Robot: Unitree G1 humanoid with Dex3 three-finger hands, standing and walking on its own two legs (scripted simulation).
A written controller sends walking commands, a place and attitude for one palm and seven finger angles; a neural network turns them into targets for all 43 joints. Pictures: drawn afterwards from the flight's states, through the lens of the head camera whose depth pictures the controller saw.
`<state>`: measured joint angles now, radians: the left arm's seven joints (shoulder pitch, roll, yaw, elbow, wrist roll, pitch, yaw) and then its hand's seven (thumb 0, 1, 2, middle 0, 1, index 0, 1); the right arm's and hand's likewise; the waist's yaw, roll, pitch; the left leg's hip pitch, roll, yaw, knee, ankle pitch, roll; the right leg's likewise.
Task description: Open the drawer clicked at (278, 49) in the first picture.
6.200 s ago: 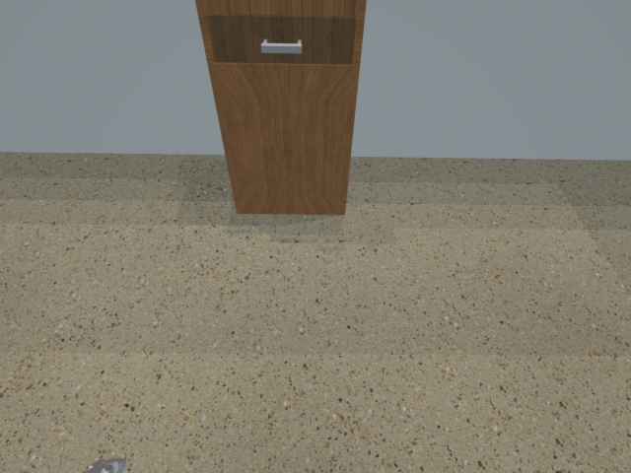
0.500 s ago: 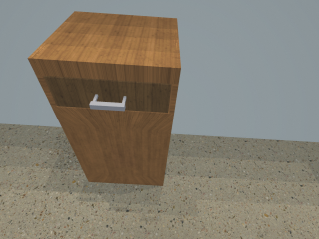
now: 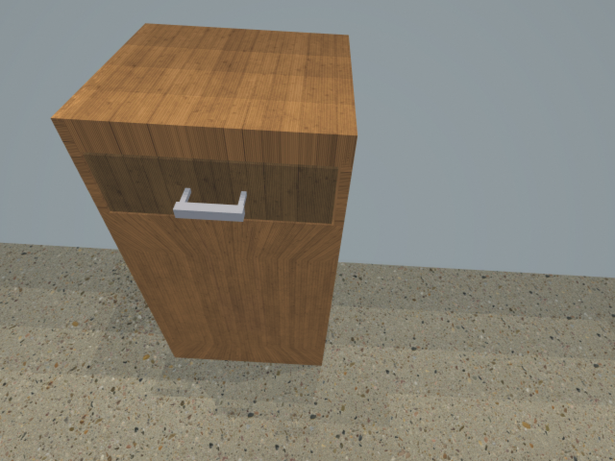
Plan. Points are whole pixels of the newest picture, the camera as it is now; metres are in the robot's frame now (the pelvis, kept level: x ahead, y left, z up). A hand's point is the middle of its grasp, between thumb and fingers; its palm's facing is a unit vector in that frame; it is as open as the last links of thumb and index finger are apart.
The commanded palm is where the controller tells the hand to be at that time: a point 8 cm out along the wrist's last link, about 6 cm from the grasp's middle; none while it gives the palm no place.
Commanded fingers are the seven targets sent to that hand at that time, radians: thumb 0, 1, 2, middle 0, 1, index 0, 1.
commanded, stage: come to a stop and stand still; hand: left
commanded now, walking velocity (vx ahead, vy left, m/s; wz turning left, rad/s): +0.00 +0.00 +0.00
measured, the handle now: (212, 203) +0.54 +0.21 +0.00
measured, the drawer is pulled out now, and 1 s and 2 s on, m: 0.00 0.00 0.00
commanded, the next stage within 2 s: look again from close up in 0.66 s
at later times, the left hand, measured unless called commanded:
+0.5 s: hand out of the picture -0.01 +0.16 -0.17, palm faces +0.02 -0.99 -0.15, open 7.3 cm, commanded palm none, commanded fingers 0.00 0.90 0.90 -0.20 -0.30 -0.20 -0.30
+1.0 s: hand out of the picture -0.06 +0.13 -0.17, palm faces +0.05 -0.99 -0.12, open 7.4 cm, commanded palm none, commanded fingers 0.00 0.90 0.90 -0.20 -0.30 -0.20 -0.30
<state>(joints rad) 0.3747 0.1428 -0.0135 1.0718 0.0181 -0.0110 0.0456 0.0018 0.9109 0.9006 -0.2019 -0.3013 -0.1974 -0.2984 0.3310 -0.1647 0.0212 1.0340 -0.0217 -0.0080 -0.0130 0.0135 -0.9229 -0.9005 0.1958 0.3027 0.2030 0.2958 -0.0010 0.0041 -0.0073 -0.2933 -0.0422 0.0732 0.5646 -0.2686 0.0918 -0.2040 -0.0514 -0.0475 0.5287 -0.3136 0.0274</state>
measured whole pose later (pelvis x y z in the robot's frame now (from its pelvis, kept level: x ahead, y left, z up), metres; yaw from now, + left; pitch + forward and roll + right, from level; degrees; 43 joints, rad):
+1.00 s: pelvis -0.01 -0.01 +0.01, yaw +0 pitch -1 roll +0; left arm 0.40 0.10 -0.01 1.10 0.02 -0.01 0.05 0.00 0.91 0.90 -0.20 -0.30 -0.20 -0.30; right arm 0.32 -0.12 0.01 1.12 -0.01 -0.01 -0.02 0.01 -0.92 -0.90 0.20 0.30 0.20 0.30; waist 0.01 -0.03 0.00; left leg -0.23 -0.04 0.08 0.42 -0.17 0.07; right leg -0.16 -0.04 -0.04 0.42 -0.24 0.03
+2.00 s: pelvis +0.02 -0.02 +0.01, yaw -1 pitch +0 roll +0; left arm 0.35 0.10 0.00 1.10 0.01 -0.01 0.05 0.00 0.91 0.90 -0.20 -0.30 -0.20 -0.30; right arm 0.33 -0.11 0.02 1.13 -0.01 -0.03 -0.03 0.02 -0.92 -0.90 0.20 0.30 0.20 0.30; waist 0.01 -0.03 0.01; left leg -0.19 -0.04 0.08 0.41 -0.22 0.06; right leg -0.13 -0.05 -0.04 0.42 -0.29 0.02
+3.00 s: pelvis -0.02 -0.02 +0.01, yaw +0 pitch -2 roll -1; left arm 0.41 0.12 -0.02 1.09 0.01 0.00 0.04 0.00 0.91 0.90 -0.20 -0.30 -0.20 -0.30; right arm 0.33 -0.12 0.02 1.12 -0.01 0.00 -0.02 0.01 -0.91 -0.90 0.20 0.30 0.20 0.30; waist 0.01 -0.03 0.00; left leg -0.25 -0.02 0.06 0.45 -0.17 0.06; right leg -0.17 -0.03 -0.06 0.44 -0.24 0.01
